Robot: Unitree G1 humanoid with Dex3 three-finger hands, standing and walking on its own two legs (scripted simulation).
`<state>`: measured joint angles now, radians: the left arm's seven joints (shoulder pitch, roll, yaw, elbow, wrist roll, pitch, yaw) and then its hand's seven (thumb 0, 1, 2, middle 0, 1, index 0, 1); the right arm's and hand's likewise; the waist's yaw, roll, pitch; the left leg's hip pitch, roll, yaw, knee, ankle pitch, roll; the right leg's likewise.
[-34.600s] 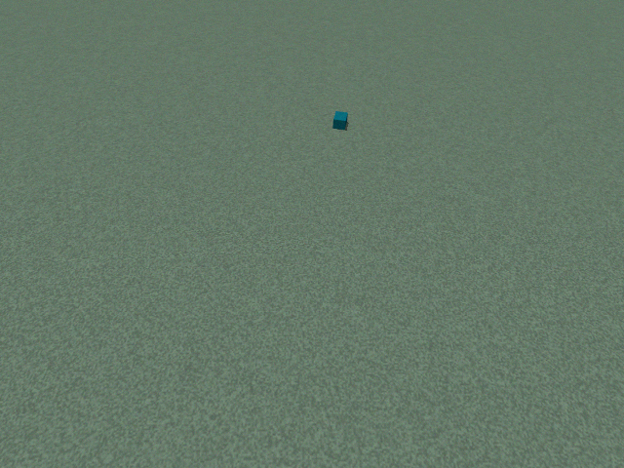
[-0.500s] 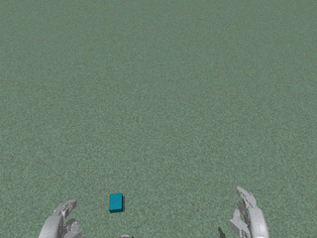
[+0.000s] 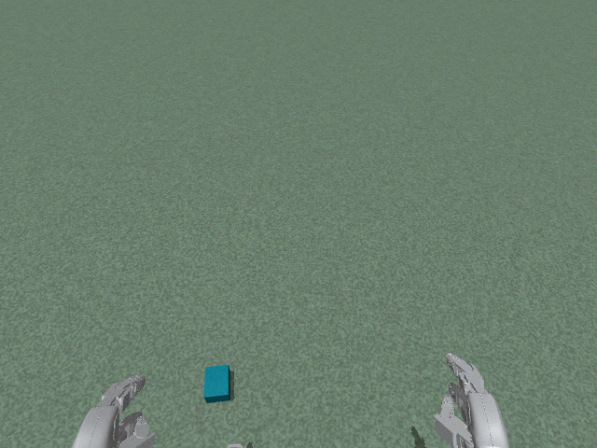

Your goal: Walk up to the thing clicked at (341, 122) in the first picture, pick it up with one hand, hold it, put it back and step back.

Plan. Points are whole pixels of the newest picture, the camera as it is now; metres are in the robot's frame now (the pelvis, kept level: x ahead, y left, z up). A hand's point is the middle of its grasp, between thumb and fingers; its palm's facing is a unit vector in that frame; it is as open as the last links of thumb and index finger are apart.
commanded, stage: home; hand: left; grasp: from above
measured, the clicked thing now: (217, 383) +0.43 +0.20 -0.68
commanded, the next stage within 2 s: stand in 0.30 s
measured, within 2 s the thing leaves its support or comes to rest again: neither
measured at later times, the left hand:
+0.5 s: hand out of the picture +0.16 +0.20 -0.07, palm faces +0.01 -0.95 -0.31, open 7.4 cm
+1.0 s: hand out of the picture +0.01 +0.24 -0.11, palm faces +0.06 -0.95 -0.32, open 7.4 cm
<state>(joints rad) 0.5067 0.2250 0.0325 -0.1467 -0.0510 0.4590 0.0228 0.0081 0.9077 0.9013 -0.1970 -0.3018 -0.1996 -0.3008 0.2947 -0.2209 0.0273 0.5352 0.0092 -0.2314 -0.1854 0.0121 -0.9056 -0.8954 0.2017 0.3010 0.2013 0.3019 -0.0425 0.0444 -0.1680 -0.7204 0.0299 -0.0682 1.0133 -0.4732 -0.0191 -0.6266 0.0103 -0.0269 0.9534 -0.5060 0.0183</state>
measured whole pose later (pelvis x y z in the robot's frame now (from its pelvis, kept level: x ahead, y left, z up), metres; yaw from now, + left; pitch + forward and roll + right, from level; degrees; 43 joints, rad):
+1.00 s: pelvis -0.01 +0.01 +0.06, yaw +1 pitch -4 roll -1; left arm 0.24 0.27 0.04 1.06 0.04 0.02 0.03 0.00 0.91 0.90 -0.20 -0.30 -0.20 -0.30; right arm 0.18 -0.28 -0.04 1.06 -0.03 0.00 -0.02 0.01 -0.91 -0.90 0.20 0.30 0.20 0.30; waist 0.02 0.01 0.07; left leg -0.21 -0.01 -0.05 0.49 -0.22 0.00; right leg -0.13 -0.04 -0.02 0.47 -0.27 0.03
